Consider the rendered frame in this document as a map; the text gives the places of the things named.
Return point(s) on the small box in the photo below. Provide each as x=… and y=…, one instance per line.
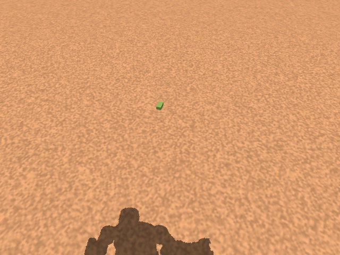
x=159, y=105

